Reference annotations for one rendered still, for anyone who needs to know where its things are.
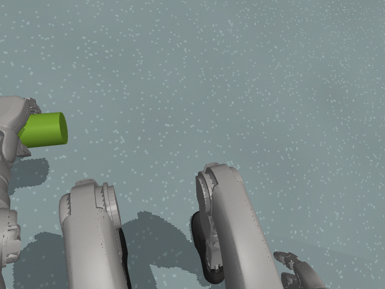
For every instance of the right robot foot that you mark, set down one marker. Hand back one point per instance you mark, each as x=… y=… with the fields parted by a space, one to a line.
x=211 y=275

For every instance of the right robot hand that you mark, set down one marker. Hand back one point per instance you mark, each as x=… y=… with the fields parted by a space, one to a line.
x=305 y=277

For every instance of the bottle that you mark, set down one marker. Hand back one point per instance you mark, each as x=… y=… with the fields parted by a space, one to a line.
x=45 y=129

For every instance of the left robot foot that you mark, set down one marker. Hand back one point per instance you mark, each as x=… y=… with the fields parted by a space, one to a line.
x=124 y=258

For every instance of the left robot arm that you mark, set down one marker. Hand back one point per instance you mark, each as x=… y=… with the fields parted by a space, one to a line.
x=10 y=242

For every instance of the left robot hand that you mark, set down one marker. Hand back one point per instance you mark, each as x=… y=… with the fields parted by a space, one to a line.
x=14 y=113

